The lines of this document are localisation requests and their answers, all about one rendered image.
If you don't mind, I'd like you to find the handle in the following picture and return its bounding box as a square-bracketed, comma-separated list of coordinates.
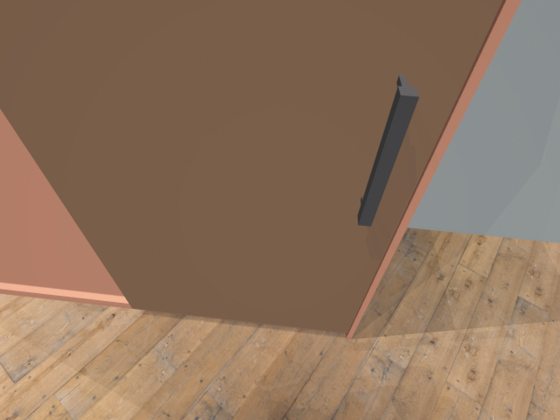
[358, 75, 419, 227]

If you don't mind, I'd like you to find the wardrobe door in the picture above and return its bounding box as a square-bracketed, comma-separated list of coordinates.
[0, 109, 123, 296]
[0, 0, 503, 333]

